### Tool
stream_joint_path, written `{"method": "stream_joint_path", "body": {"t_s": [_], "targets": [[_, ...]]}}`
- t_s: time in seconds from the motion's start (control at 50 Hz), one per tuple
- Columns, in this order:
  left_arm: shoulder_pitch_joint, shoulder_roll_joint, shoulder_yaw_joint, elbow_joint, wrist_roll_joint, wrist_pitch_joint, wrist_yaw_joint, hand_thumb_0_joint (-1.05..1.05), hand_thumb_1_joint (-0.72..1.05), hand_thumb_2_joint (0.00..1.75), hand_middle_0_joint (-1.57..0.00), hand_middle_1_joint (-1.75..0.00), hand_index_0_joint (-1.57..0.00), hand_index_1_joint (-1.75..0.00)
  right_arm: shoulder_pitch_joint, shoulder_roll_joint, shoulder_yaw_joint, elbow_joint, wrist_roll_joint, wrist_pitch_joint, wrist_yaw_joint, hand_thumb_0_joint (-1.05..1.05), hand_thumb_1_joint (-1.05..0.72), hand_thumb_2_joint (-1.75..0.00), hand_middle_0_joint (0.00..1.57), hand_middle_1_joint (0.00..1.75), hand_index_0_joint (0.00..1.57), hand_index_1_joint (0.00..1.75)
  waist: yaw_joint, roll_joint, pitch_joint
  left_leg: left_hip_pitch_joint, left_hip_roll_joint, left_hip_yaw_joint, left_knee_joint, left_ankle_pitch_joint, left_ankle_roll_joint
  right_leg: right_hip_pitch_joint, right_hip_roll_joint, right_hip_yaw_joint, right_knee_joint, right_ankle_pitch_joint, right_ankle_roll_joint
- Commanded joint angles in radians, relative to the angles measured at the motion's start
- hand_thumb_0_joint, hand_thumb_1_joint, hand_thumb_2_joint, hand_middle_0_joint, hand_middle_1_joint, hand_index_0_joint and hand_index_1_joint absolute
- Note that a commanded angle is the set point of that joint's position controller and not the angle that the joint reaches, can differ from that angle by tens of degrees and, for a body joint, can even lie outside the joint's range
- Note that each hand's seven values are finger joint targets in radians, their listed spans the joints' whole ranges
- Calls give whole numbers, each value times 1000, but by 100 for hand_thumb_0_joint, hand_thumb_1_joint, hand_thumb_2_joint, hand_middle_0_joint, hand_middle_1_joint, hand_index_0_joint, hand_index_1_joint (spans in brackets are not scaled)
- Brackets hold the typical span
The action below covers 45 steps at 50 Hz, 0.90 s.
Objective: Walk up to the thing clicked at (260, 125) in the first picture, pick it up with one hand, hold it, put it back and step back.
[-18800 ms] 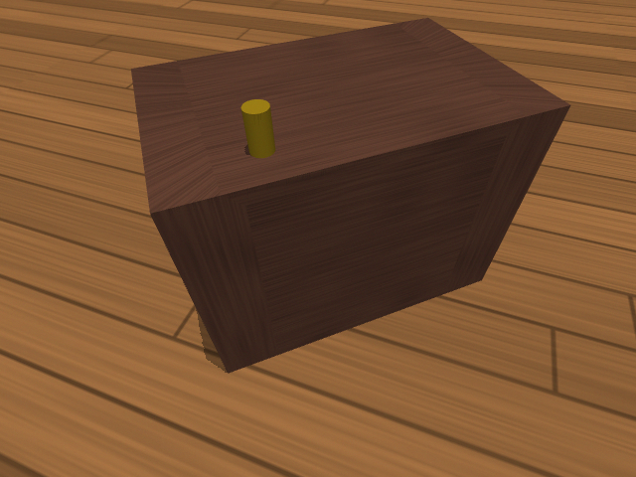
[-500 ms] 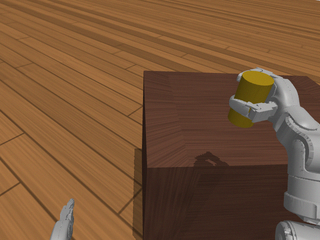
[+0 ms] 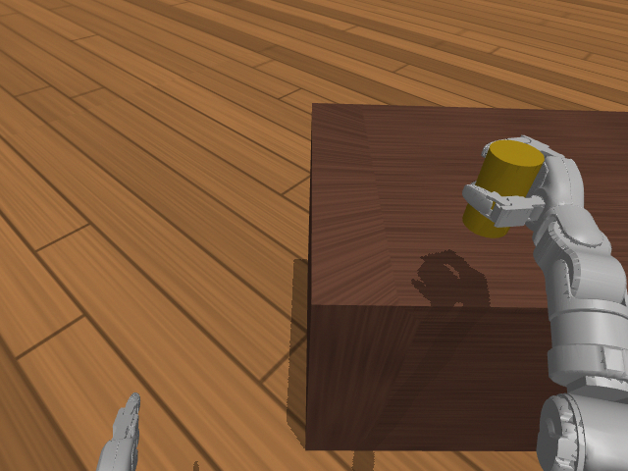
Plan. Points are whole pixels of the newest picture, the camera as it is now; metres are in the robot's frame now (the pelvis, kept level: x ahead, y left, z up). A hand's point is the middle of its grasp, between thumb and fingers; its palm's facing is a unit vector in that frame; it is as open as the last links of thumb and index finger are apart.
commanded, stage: crouch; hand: right
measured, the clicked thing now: (499, 190) +0.41 -0.19 +0.19
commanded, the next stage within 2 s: lower in 0.72 s
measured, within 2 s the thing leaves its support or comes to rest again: rests again in 1.94 s
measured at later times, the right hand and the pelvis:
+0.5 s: hand (487, 182) +0.47 -0.20 +0.16, palm faces +0.13 +0.99 +0.00, open 8.8 cm; pelvis +0.01 +0.00 +0.00, yaw +1 degrees
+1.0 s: hand (478, 194) +0.48 -0.20 +0.13, palm faces +0.12 +0.99 +0.02, open 8.7 cm; pelvis +0.02 -0.01 +0.00, yaw +1 degrees
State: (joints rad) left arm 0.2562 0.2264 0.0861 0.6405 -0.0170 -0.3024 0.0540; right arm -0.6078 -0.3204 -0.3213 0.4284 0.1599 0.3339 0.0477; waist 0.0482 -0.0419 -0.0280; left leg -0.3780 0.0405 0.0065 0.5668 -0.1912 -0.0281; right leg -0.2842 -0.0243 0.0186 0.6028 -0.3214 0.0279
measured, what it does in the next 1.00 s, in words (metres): stands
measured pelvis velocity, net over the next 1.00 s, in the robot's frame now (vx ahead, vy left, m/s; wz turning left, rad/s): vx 0.02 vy -0.01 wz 0.02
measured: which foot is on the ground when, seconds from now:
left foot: down 0.00-1.00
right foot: down 0.00-1.00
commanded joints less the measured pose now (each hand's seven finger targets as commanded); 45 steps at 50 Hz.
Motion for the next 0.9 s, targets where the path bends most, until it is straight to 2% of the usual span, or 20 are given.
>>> {"method": "stream_joint_path", "body": {"t_s": [0.0,0.02,0.06,0.12,0.14,0.22,0.28,0.32,0.36,0.46,0.48,0.52,0.54,0.6,0.62,0.7,0.8,0.82,0.84,0.88], "targets": [[-159,123,33,-214,3,-64,19,0,-53,5,-5,-6,-6,-5,-518,-269,-60,-79,2,-174,-1,0,-31,-137,139,151,142,151,-15,65,-302,172,-24,43,-77,50,7,-13,27,-19,-102,108,-35],[-121,128,43,-175,6,-58,18,0,-53,5,-5,-5,-6,-5,-494,-260,-55,-4,-4,-184,5,0,-31,-137,138,151,142,151,-5,80,-248,144,-26,45,-81,39,6,-38,26,-20,-108,96,-37],[-108,84,-3,-167,8,-50,3,0,-53,4,-5,-5,-6,-4,-500,-258,-50,53,-12,-211,19,0,-27,-136,136,149,140,149,-8,64,-229,127,-24,38,-87,26,6,-62,30,-26,-111,84,-38],[-75,129,45,-186,10,-44,0,0,-53,4,-5,-5,-6,-4,-548,-291,-60,61,-19,-244,30,0,-24,-135,134,148,138,148,8,41,-270,123,-26,32,-83,42,9,-38,29,-32,-115,92,-36],[-59,121,37,-184,9,-40,-4,0,-52,3,-5,-5,-6,-4,-553,-284,-54,62,-14,-257,33,0,-26,-134,134,147,138,147,11,36,-259,123,-29,35,-80,49,9,-39,28,-32,-116,98,-35],[-38,102,24,-205,4,-32,-6,0,-53,4,-5,-5,-6,-4,-663,-322,-54,-15,-13,-324,45,0,-29,-132,134,145,137,145,22,-15,-359,129,-31,28,-56,148,14,27,24,-33,-92,187,-28],[-61,144,51,-245,5,-29,8,0,-53,5,-5,-5,-6,-5,-709,-330,-52,-47,-4,-365,43,0,-33,-132,134,145,137,145,36,-16,-424,138,-33,29,-46,177,14,60,22,-28,-82,211,-27],[-71,151,55,-234,4,-21,19,0,-53,5,-5,-5,-6,-5,-695,-345,-60,-8,-5,-380,44,0,-33,-132,134,145,137,145,32,-34,-431,128,-33,28,-43,179,17,63,20,-26,-76,222,-24],[-75,110,8,-230,2,-10,15,0,-53,5,-5,-5,-6,-5,-646,-305,-41,56,-1,-393,51,0,-33,-132,135,145,138,145,18,-13,-400,125,-39,38,-45,153,19,32,15,-19,-84,212,-24],[-58,143,44,-210,6,19,21,0,-53,4,-5,-5,-6,-4,-596,-342,-76,166,-7,-407,54,0,-33,-133,134,145,138,145,12,6,-374,128,-36,33,-48,154,18,-16,22,-29,-80,201,-25],[-50,141,38,-231,7,23,20,0,-54,5,-5,-5,-5,-4,-588,-317,-64,183,-7,-412,59,0,-31,-133,134,145,138,145,23,5,-377,125,-35,30,-46,178,18,-5,23,-31,-79,223,-25],[-56,131,26,-242,5,34,15,0,-53,4,-5,-5,-6,-4,-582,-342,-81,176,-6,-422,60,0,-32,-132,135,145,138,145,3,26,-389,163,-34,31,-39,209,16,-26,25,-35,-72,251,-26],[-41,149,44,-248,4,41,16,0,-53,4,-5,-5,-6,-4,-571,-337,-80,199,-7,-425,63,0,-30,-132,134,145,137,145,16,27,-389,151,-36,29,-33,231,19,-17,23,-34,-70,278,-23],[-27,130,25,-266,3,54,9,0,-54,4,-5,-5,-5,-4,-626,-328,-71,146,-4,-451,71,0,-31,-130,133,143,136,143,22,22,-415,147,-40,30,-20,274,22,7,17,-32,-60,335,-18],[-50,112,9,-291,-1,57,6,0,-53,4,-5,-5,-5,-4,-620,-324,-67,146,-5,-456,73,0,-32,-130,133,143,136,143,17,7,-425,154,-36,25,-21,278,20,8,23,-37,-58,328,-20],[-12,157,49,-274,3,70,11,0,-54,5,-5,-5,-5,-5,-642,-338,-74,156,-4,-474,74,0,-33,-129,131,141,134,141,38,-12,-420,107,-42,25,-23,248,23,31,14,-32,-54,326,-17],[-25,111,5,-277,0,82,3,0,-54,5,-5,-5,-5,-4,-645,-325,-56,170,-9,-492,77,0,-31,-127,130,140,133,140,28,-29,-410,122,-37,20,-12,247,24,-12,18,-38,-46,304,-18],[-35,137,29,-298,-1,81,7,0,-54,5,-5,-5,-5,-5,-695,-347,-67,127,-7,-500,76,0,-33,-128,130,140,133,140,38,-42,-456,116,-38,18,-8,255,25,18,16,-36,-42,316,-17],[-37,155,39,-310,0,82,9,0,-54,5,-5,-5,-5,-5,-624,-331,-66,224,-8,-493,78,0,-33,-128,130,140,133,140,43,-8,-437,109,-42,24,-9,250,22,15,12,-33,-39,320,-17],[-18,160,44,-303,-1,86,7,0,-54,5,-5,-5,-5,-5,-600,-298,-55,255,-5,-498,84,0,-32,-129,130,141,133,141,51,-9,-416,84,-44,26,-3,252,24,11,11,-30,-33,335,-15]]}}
